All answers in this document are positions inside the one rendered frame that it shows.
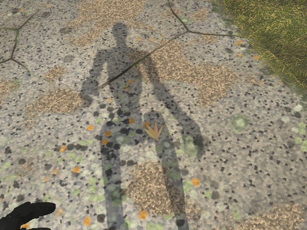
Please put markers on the left robot hand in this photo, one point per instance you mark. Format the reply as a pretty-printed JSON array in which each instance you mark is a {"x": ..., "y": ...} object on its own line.
[{"x": 26, "y": 212}]

